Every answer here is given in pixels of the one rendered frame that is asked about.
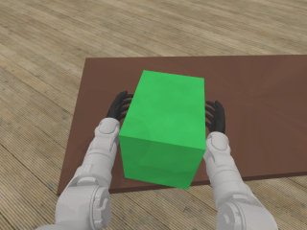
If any table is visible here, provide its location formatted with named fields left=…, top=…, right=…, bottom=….
left=57, top=55, right=307, bottom=196

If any robot left upper arm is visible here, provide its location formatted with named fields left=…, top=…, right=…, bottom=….
left=35, top=185, right=112, bottom=230

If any robot right hand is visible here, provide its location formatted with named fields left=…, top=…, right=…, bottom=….
left=204, top=101, right=225, bottom=134

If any robot left forearm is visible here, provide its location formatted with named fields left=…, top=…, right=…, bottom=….
left=55, top=117, right=120, bottom=222

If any carton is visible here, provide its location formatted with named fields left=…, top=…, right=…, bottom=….
left=118, top=70, right=206, bottom=190

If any robot right upper arm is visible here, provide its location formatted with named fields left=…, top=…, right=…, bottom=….
left=216, top=200, right=278, bottom=230

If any robot left hand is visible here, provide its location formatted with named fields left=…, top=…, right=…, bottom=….
left=106, top=90, right=134, bottom=122

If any robot right forearm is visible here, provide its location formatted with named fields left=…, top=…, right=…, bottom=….
left=203, top=131, right=278, bottom=229

